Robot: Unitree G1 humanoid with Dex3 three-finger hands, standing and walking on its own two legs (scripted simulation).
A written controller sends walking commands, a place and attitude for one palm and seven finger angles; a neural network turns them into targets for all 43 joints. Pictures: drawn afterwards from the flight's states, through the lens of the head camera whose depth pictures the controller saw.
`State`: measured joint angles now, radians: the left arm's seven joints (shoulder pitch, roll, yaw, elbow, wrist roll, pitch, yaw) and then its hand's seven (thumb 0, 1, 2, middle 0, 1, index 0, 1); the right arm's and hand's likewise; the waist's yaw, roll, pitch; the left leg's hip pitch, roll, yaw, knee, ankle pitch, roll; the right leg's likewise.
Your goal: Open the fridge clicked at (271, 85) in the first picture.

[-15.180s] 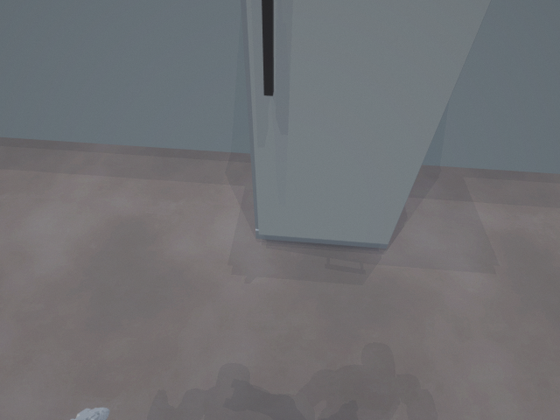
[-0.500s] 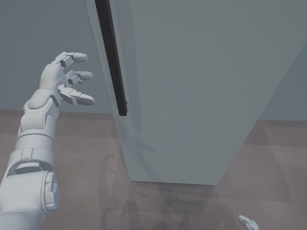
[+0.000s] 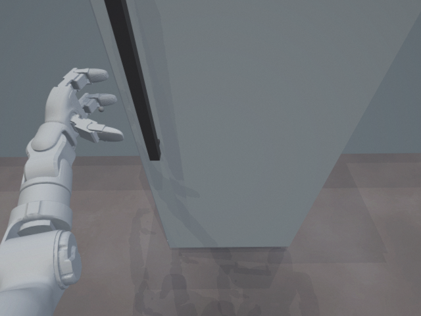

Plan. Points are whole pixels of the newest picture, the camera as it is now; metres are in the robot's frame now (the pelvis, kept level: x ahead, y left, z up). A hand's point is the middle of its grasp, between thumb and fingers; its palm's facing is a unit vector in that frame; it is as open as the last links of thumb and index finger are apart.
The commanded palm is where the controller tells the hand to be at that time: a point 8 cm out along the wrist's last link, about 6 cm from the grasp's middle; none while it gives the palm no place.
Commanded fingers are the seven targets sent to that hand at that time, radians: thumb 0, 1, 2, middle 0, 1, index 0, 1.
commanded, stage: move the hooked fingers beside the handle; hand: left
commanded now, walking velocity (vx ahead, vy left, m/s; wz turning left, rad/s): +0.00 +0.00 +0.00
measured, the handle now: (135, 63) +0.50 +0.13 +0.24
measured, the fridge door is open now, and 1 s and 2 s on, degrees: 0 0 0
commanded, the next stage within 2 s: feel for the door with the fingertips in 0.48 s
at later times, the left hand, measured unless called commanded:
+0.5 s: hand (103, 106) +0.45 +0.20 +0.19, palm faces +0.03 -1.00 -0.01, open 14.0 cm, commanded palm +0.42 +0.25 +0.19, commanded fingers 0.00 -0.50 0.30 -0.30 -1.20 -0.30 -1.20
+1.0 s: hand (119, 107) +0.45 +0.17 +0.18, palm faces -0.01 -1.00 +0.02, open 14.0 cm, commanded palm +0.43 +0.22 +0.19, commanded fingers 0.00 -0.50 0.30 -0.30 -1.20 -0.30 -1.20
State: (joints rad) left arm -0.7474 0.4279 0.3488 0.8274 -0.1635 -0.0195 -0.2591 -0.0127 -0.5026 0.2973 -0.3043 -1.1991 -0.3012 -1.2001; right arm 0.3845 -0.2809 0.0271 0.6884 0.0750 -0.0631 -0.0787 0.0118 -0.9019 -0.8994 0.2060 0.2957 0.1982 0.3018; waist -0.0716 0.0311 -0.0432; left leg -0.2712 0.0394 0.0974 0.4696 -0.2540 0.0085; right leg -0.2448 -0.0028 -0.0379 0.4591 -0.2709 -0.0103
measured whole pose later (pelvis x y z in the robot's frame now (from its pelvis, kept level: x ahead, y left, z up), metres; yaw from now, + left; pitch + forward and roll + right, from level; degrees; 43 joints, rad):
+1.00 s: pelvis +0.00 +0.00 +0.00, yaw +1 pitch +4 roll +0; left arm -0.80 0.34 0.27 0.81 -0.16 0.01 -0.19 -0.01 -0.50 0.30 -0.30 -1.20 -0.30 -1.20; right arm 0.33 -0.26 0.03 0.67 0.07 -0.07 -0.07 0.01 -0.90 -0.90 0.21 0.30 0.20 0.30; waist -0.06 0.03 -0.05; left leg -0.29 0.03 0.08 0.49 -0.26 0.01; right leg -0.25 -0.01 -0.05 0.46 -0.28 -0.01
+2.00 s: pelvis -0.01 +0.00 +0.00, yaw +1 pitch +4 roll +0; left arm -0.85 0.32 0.26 0.88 -0.15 -0.02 -0.15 -0.01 -0.50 0.30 -0.30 -1.20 -0.30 -1.20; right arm 0.32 -0.26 0.04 0.68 0.06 -0.08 -0.06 0.01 -0.90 -0.90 0.21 0.30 0.20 0.30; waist -0.06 0.03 -0.05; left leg -0.32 0.04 0.08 0.51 -0.26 0.01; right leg -0.29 -0.01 -0.05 0.49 -0.28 -0.01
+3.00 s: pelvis -0.01 +0.00 +0.00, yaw +1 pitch +3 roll +0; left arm -0.86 0.26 0.21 0.86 -0.14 0.00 -0.08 -0.01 -0.50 0.30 -0.31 -1.20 -0.30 -1.20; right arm 0.33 -0.25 0.03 0.70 0.06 -0.06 -0.06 0.01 -0.90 -0.90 0.21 0.30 0.20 0.30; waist -0.06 0.03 -0.04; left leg -0.30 0.04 0.07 0.49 -0.25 0.01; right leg -0.26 0.00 -0.05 0.47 -0.27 -0.01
